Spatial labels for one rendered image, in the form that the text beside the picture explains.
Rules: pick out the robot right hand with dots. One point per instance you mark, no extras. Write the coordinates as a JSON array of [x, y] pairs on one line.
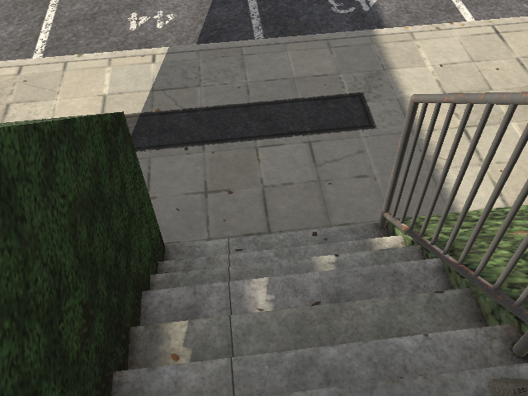
[[508, 387]]

